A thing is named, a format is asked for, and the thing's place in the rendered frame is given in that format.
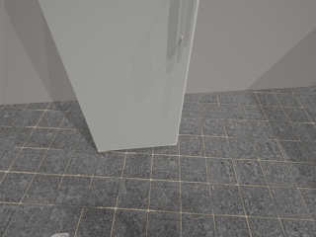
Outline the handle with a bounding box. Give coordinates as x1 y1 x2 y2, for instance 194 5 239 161
181 0 195 47

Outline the fridge door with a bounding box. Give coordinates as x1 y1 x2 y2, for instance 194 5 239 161
39 0 198 150

